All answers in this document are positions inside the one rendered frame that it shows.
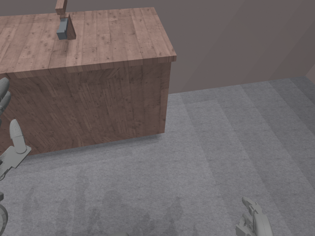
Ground counter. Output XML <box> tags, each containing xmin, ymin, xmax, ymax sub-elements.
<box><xmin>0</xmin><ymin>0</ymin><xmax>177</xmax><ymax>156</ymax></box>

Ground tap lever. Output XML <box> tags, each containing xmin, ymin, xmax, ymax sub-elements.
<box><xmin>57</xmin><ymin>18</ymin><xmax>68</xmax><ymax>40</ymax></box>

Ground right robot hand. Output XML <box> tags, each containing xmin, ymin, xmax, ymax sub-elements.
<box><xmin>236</xmin><ymin>197</ymin><xmax>274</xmax><ymax>236</ymax></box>

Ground left robot hand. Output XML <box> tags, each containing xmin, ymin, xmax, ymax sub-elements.
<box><xmin>0</xmin><ymin>77</ymin><xmax>31</xmax><ymax>181</ymax></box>

